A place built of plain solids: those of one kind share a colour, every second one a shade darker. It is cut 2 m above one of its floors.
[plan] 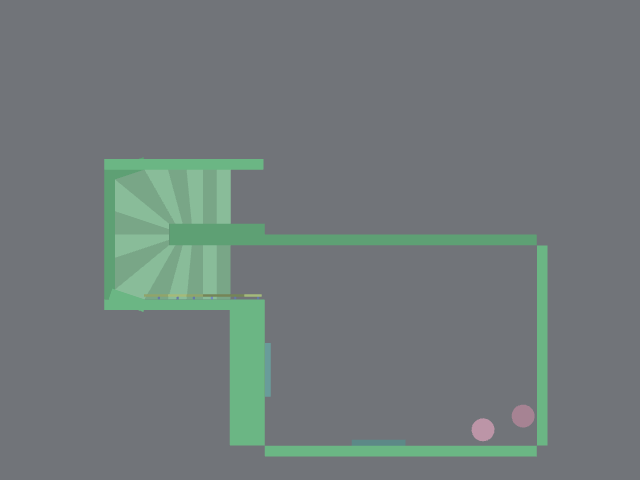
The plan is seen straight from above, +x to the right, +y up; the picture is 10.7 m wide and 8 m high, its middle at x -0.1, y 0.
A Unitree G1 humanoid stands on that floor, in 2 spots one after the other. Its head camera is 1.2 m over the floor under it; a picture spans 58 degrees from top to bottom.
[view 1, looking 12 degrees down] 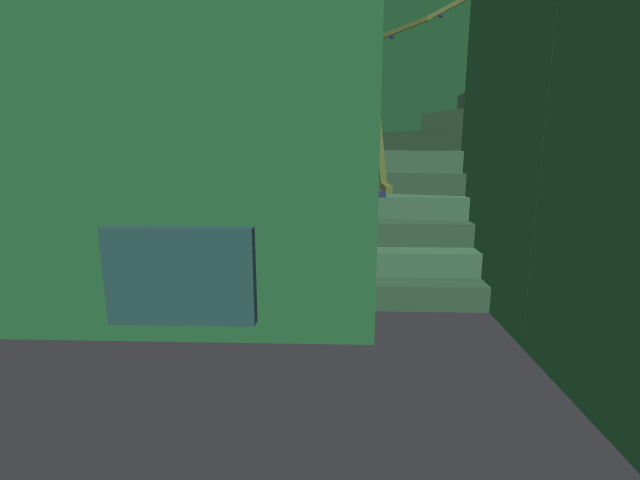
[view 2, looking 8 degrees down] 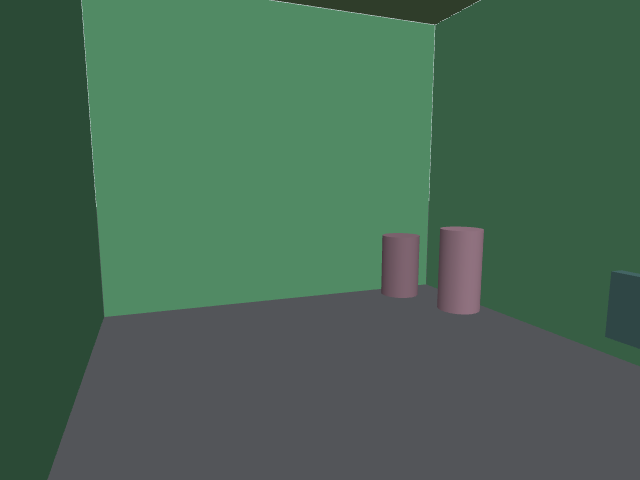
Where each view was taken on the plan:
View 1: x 1.49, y -1.24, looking -178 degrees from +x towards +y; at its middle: wall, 2.57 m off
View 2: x -0.59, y -0.54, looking -21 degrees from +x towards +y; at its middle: wall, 4.44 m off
